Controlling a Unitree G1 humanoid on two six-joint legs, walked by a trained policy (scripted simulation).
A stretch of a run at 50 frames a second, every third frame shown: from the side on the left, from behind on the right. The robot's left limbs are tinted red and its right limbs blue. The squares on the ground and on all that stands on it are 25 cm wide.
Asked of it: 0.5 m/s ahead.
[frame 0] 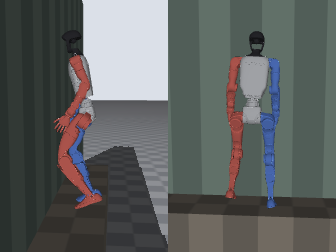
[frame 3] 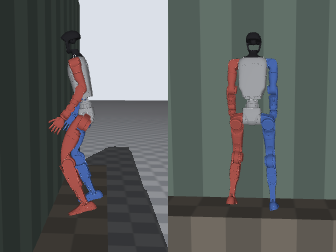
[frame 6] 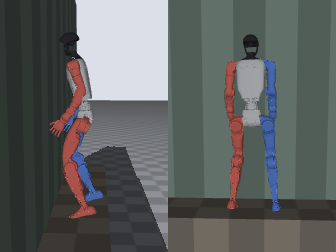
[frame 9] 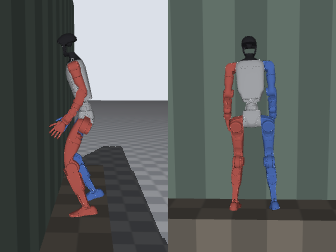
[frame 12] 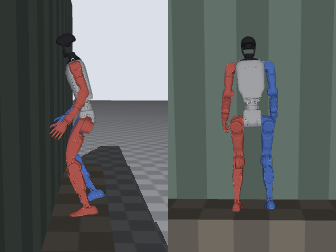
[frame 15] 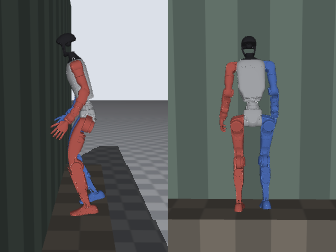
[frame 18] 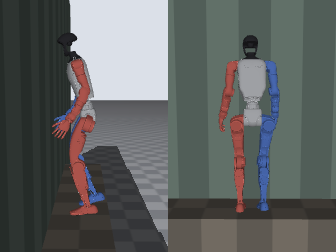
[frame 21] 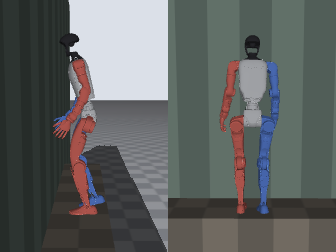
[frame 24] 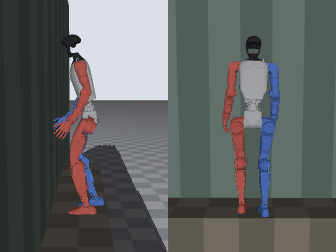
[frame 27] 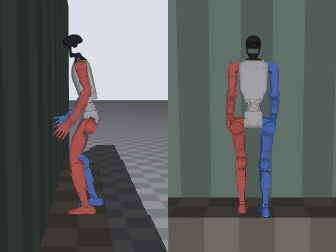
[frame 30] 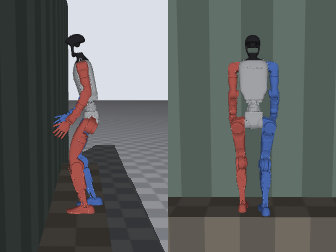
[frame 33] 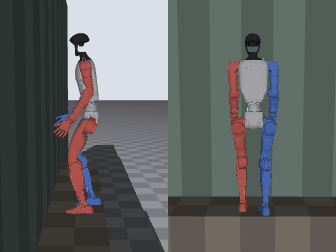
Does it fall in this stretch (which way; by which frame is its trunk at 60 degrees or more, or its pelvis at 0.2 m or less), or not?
no
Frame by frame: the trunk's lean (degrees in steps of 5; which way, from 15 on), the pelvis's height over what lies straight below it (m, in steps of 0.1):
0: 15 forward, 0.8
3: 10, 0.8
6: 15 forward, 0.8
9: 15 forward, 0.8
12: 20 forward, 0.8
15: 20 forward, 0.8
18: 15 forward, 0.8
21: 15 forward, 0.8
24: 15 forward, 0.8
27: 15 forward, 0.8
30: 15 forward, 0.8
33: 10, 0.8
